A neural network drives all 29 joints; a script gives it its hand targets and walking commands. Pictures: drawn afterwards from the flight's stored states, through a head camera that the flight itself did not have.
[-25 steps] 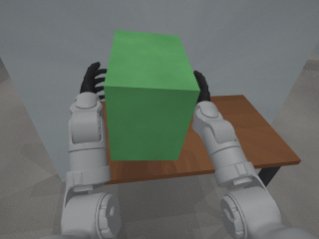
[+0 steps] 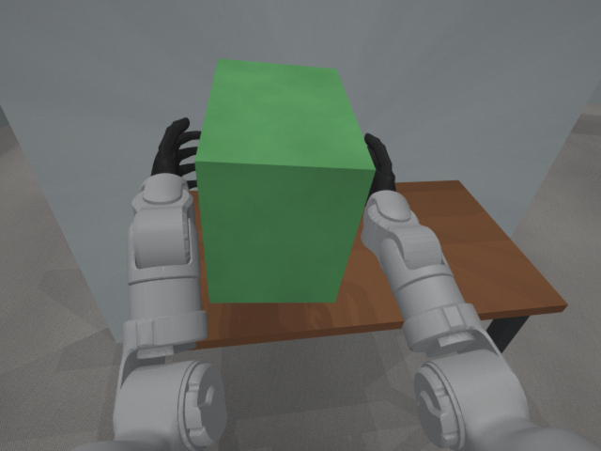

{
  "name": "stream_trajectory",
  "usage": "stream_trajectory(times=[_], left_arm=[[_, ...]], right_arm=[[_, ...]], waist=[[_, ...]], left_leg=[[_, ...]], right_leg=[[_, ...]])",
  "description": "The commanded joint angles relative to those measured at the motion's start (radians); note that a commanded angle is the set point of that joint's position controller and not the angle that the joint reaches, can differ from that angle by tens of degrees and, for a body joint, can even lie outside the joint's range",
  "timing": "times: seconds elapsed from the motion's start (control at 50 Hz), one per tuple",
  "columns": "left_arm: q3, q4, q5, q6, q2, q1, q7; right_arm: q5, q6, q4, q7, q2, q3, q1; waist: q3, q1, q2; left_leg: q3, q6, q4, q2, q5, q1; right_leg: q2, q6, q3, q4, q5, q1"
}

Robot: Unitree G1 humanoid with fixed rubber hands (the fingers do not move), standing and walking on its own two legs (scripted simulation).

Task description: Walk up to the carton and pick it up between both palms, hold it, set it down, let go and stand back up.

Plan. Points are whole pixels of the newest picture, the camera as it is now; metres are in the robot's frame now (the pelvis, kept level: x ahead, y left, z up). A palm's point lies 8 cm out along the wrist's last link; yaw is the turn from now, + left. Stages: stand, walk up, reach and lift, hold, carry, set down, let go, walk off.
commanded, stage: hold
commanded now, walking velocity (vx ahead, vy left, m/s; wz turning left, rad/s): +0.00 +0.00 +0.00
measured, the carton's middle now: (276, 179) +0.42 +0.01 +0.20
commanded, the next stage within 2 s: none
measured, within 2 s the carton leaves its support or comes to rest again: neither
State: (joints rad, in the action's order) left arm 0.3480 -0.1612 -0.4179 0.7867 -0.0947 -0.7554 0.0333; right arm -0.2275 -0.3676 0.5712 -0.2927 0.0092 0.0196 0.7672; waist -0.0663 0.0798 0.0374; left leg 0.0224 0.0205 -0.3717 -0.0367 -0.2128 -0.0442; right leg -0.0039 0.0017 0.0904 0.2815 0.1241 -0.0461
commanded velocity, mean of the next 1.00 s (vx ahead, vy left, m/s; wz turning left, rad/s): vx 0.00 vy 0.00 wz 0.00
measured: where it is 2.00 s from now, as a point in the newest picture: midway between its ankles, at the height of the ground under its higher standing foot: outside the picture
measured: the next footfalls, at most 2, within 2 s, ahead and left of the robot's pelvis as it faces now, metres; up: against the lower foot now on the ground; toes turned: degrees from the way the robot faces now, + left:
none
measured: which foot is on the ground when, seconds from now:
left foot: down 0.00-1.00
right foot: down 0.00-1.00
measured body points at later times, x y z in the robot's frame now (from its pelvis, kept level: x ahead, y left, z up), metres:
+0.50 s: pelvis +0.00 +0.00 +0.00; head -0.06 +0.02 +0.44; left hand +0.37 +0.14 +0.24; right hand +0.38 -0.12 +0.21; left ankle +0.01 +0.13 -0.75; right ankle +0.04 -0.12 -0.75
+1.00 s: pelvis +0.00 +0.00 +0.00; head -0.06 +0.02 +0.45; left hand +0.38 +0.14 +0.24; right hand +0.38 -0.13 +0.21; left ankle +0.01 +0.13 -0.75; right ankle +0.04 -0.12 -0.75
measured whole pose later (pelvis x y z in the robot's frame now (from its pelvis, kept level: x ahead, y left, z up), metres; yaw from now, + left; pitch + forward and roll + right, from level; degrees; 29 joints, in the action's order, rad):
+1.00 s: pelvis +0.00 +0.00 +0.00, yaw +0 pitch -12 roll -1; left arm 0.34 -0.14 -0.41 0.79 -0.09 -0.75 0.03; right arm -0.24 -0.37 0.55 -0.30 0.00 0.01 0.76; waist -0.07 0.08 0.03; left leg 0.02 0.02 -0.38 -0.04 -0.21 -0.04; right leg 0.00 0.00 0.09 0.28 0.12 -0.05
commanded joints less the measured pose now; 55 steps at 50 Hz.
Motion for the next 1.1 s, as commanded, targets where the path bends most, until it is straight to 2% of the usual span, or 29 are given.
stream_trajectory(times=[0.0,0.04,0.1,0.24,0.34,0.5,0.58,0.64,0.74,0.9,1.0,1.08], left_arm=[[-0.516,0.068,0.191,-0.049,-0.576,-0.635,0.130],[-0.522,0.075,0.188,-0.048,-0.578,-0.629,0.127],[-0.494,0.054,0.165,-0.040,-0.559,-0.610,0.133],[-0.507,0.070,0.170,-0.033,-0.571,-0.596,0.132],[-0.525,0.092,0.182,-0.036,-0.577,-0.616,0.129],[-0.492,0.041,0.164,-0.035,-0.566,-0.604,0.130],[-0.493,0.042,0.166,-0.036,-0.576,-0.606,0.132],[-0.511,0.067,0.185,-0.041,-0.573,-0.615,0.128],[-0.471,0.030,0.161,-0.042,-0.555,-0.616,0.132],[-0.519,0.058,0.190,-0.046,-0.581,-0.636,0.123],[-0.471,0.020,0.158,-0.038,-0.556,-0.619,0.131],[-0.501,0.067,0.179,-0.045,-0.573,-0.641,0.131]], right_arm=[[-0.099,0.081,-0.370,0.102,0.613,-0.377,0.872],[-0.098,0.075,-0.362,0.102,0.613,-0.377,0.848],[-0.084,0.066,-0.329,0.105,0.601,-0.362,0.822],[-0.101,0.073,-0.385,0.101,0.601,-0.387,0.853],[-0.096,0.073,-0.374,0.106,0.604,-0.377,0.834],[-0.066,0.073,-0.342,0.114,0.597,-0.347,0.843],[-0.075,0.080,-0.355,0.115,0.600,-0.358,0.863],[-0.090,0.079,-0.378,0.106,0.605,-0.378,0.865],[-0.070,0.073,-0.336,0.111,0.614,-0.359,0.854],[-0.091,0.080,-0.384,0.106,0.619,-0.374,0.889],[-0.070,0.064,-0.312,0.110,0.612,-0.344,0.847],[-0.086,0.071,-0.342,0.111,0.619,-0.360,0.860]], waist=[[0.423,0.020,-0.075],[0.411,0.026,-0.077],[0.358,0.016,-0.067],[0.384,0.009,-0.070],[0.383,0.021,-0.080],[0.355,0.011,-0.063],[0.382,0.006,-0.070],[0.421,0.016,-0.064],[0.363,-0.002,-0.048],[0.422,0.017,-0.076],[0.347,0.006,-0.058],[0.405,0.013,-0.074]], left_leg=[[-0.056,0.013,0.033,0.084,0.307,0.006],[-0.055,0.018,0.033,0.082,0.311,-0.002],[-0.059,0.009,0.053,0.081,0.274,0.026],[-0.058,0.013,0.038,0.082,0.319,0.003],[-0.058,0.018,0.043,0.078,0.308,0.003],[-0.063,0.001,0.068,0.074,0.227,0.034],[-0.062,0.004,0.055,0.075,0.261,0.022],[-0.061,0.008,0.034,0.083,0.310,0.001],[-0.065,-0.009,0.069,0.081,0.215,0.043],[-0.057,0.006,0.036,0.084,0.283,0.007],[-0.065,-0.009,0.075,0.082,0.189,0.055],[-0.060,0.007,0.051,0.082,0.273,0.025]], right_leg=[[0.074,-0.049,0.011,-0.005,-0.173,-0.176],[0.075,-0.047,0.013,-0.005,-0.166,-0.166],[0.071,-0.048,0.011,-0.011,-0.137,-0.162],[0.075,-0.047,0.011,-0.009,-0.174,-0.176],[0.077,-0.040,0.011,-0.012,-0.147,-0.162],[0.070,-0.042,0.012,-0.019,-0.082,-0.150],[0.072,-0.041,0.010,-0.015,-0.106,-0.157],[0.072,-0.047,0.008,-0.008,-0.174,-0.176],[0.067,-0.050,0.006,-0.018,-0.094,-0.157],[0.070,-0.048,0.008,-0.009,-0.151,-0.157],[0.063,-0.051,0.006,-0.018,-0.072,-0.149],[0.071,-0.048,0.008,-0.006,-0.142,-0.166]])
